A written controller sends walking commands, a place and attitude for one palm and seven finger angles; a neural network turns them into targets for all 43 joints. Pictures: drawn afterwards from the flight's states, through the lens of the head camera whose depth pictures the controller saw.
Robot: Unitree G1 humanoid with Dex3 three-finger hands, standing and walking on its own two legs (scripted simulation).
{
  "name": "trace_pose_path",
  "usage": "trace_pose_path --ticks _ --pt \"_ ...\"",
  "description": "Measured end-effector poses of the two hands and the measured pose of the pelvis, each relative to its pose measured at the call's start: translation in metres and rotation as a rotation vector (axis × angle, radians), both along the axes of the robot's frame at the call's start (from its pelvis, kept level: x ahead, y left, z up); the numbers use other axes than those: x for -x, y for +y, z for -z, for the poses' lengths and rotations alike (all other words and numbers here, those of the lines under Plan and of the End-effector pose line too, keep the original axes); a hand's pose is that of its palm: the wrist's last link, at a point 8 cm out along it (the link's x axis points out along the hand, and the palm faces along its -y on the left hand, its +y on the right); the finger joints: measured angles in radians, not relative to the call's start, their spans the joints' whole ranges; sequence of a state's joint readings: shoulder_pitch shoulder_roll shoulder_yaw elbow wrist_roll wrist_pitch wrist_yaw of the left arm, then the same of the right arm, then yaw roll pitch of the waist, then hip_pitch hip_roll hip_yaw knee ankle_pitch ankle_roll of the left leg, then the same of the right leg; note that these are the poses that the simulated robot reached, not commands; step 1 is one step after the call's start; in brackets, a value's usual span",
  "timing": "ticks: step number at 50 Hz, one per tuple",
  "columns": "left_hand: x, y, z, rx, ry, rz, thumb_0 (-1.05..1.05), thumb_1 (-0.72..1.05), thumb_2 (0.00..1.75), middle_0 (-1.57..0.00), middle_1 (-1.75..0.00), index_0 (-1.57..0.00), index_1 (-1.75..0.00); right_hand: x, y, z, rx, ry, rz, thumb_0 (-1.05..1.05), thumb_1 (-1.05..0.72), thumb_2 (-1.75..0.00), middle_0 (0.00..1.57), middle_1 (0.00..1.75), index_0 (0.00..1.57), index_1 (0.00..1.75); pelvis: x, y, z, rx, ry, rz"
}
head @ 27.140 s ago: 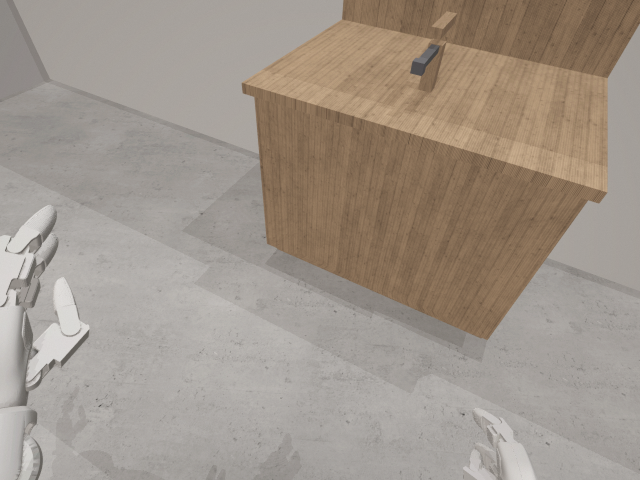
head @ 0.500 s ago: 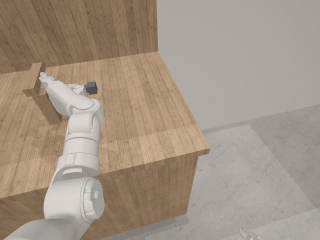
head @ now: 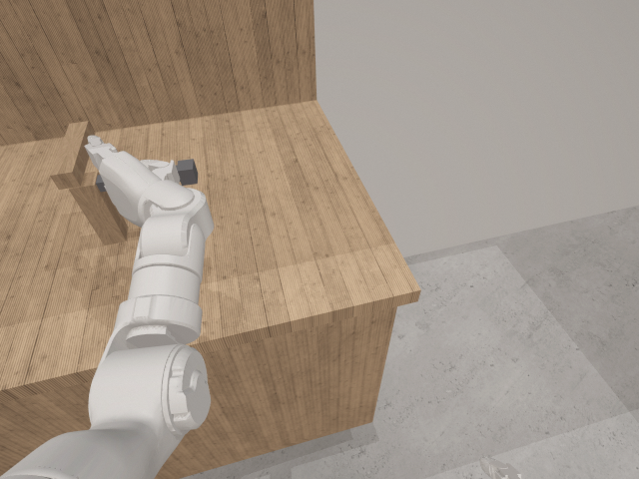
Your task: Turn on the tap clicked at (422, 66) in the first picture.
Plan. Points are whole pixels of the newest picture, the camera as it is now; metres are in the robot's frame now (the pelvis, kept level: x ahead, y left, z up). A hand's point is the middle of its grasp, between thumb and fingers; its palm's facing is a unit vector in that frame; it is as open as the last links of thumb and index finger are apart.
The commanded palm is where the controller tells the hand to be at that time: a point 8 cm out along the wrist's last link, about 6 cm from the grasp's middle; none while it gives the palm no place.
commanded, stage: draw the hand back beside the body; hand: left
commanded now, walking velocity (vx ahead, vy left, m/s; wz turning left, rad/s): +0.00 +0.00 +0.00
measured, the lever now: (187, 172) +0.53 +0.22 +0.12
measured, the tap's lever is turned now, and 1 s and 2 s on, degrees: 86 86 86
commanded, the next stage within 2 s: step back with the hand held close in 1.52 s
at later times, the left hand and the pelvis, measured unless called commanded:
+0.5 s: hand (132, 235) +0.34 +0.22 +0.18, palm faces +0.32 -0.92 -0.21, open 7.7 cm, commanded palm +0.31 +0.25 +0.18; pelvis +0.01 +0.01 +0.01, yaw -2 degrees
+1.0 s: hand (86, 296) +0.26 +0.24 +0.16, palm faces +0.33 -0.90 -0.28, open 7.5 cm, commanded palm +0.22 +0.28 +0.18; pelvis +0.01 +0.02 +0.01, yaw -2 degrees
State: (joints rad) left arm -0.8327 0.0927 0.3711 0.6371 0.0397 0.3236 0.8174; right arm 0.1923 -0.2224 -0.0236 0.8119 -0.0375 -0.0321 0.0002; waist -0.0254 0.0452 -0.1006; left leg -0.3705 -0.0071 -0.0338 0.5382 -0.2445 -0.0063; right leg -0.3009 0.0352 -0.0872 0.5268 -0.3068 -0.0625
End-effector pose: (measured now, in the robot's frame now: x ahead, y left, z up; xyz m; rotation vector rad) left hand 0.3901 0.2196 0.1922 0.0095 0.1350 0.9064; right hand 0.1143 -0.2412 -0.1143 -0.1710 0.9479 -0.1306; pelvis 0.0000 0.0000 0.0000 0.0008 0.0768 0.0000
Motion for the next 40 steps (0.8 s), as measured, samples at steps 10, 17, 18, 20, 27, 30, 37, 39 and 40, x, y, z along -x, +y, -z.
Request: trace_pose_path --ticks 10,17,18,20,27,30,37,39,40 --pt "-0.001 -0.01 -0.003 -0.086 -0.086 0.397 0.02 0.9 0.9 -0.15 -0.16 -0.15 -0.16 0.003 -0.002 -0.006 -0.001 -0.006 0.087 0.01 -0.91 -0.9 0.21 0.3 0.2 0.3 -0.007 0.001 -0.003 -0.006 -0.04 0.04" --pt "0.04 0.012 0.02 -0.13 -0.107 0.58 0.02 0.9 0.9 -0.16 -0.18 -0.16 -0.18 -0.006 -0.009 -0.022 0.006 -0.087 0.119 0.01 -0.91 -0.9 0.2 0.3 0.2 0.3 -0.012 0.002 -0.008 -0.001 -0.105 0.065" --pt "0.048 0.019 0.021 -0.161 -0.111 0.59 0.02 0.9 0.9 -0.16 -0.18 -0.16 -0.18 -0.009 -0.009 -0.025 0.008 -0.104 0.114 0.01 -0.91 -0.9 0.2 0.3 0.2 0.3 -0.012 0.002 -0.009 0.0 -0.112 0.065" --pt "0.064 0.03 0.02 -0.222 -0.127 0.601 0.02 0.9 0.9 -0.17 -0.18 -0.17 -0.18 -0.014 -0.01 -0.029 0.016 -0.13 0.095 0.01 -0.91 -0.9 0.2 0.3 0.2 0.3 -0.012 0.003 -0.009 0.002 -0.124 0.062" --pt "0.096 0.042 0.006 -0.332 -0.215 0.62 0.02 0.9 0.9 -0.17 -0.2 -0.17 -0.2 -0.041 0.0 -0.037 0.034 -0.166 -0.009 0.01 -0.91 -0.9 0.2 0.3 0.2 0.3 -0.007 0.008 -0.01 0.004 -0.146 0.032" --pt "0.1 0.038 0.008 -0.337 -0.225 0.65 0.02 0.9 0.9 -0.17 -0.21 -0.17 -0.21 -0.053 0.009 -0.041 0.019 -0.195 -0.025 0.01 -0.91 -0.9 0.2 0.3 0.2 0.3 -0.006 0.011 -0.011 0.004 -0.148 0.031" --pt "0.113 0.039 0.018 -0.335 -0.2 0.688 0.02 0.9 0.9 -0.18 -0.23 -0.18 -0.23 -0.066 0.029 -0.049 -0.023 -0.248 -0.028 0.01 -0.91 -0.9 0.2 0.3 0.2 0.3 -0.011 0.014 -0.012 0.006 -0.15 0.045" --pt "0.121 0.044 0.018 -0.343 -0.193 0.678 0.02 0.9 0.9 -0.19 -0.24 -0.19 -0.24 -0.066 0.032 -0.049 -0.028 -0.248 -0.029 0.01 -0.91 -0.9 0.21 0.3 0.2 0.3 -0.013 0.015 -0.012 0.007 -0.151 0.047" --pt "0.125 0.047 0.018 -0.349 -0.191 0.671 0.02 0.89 0.9 -0.19 -0.24 -0.19 -0.24 -0.065 0.033 -0.048 -0.029 -0.245 -0.03 0.01 -0.91 -0.9 0.21 0.3 0.2 0.3 -0.014 0.016 -0.012 0.008 -0.152 0.048"
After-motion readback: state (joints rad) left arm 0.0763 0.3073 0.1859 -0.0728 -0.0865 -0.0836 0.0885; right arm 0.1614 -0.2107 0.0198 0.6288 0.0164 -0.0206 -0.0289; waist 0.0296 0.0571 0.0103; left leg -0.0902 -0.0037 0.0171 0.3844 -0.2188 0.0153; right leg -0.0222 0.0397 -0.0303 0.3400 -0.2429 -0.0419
